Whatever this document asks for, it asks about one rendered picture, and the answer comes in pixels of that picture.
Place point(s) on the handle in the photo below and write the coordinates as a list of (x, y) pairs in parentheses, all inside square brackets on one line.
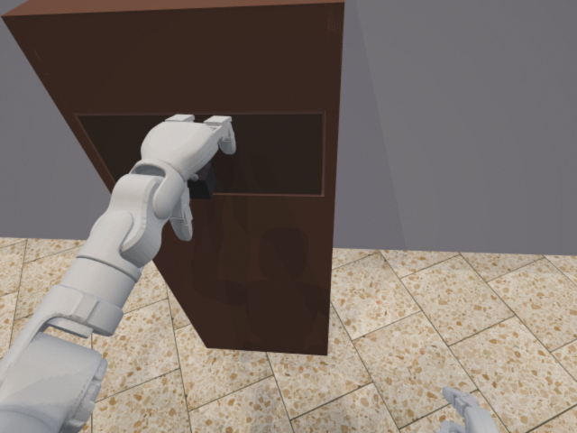
[(204, 187)]

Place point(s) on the robot left forearm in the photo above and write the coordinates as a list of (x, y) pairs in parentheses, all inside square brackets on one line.
[(91, 295)]

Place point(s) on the drawer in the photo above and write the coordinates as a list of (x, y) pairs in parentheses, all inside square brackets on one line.
[(277, 152)]

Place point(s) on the left robot hand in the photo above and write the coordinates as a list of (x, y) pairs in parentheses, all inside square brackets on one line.
[(187, 147)]

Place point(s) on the left robot upper arm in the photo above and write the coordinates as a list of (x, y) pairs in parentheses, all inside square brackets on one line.
[(52, 387)]

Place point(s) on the right robot hand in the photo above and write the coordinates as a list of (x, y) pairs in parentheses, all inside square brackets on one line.
[(476, 419)]

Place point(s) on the cabinet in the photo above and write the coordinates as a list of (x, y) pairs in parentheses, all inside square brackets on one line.
[(256, 274)]

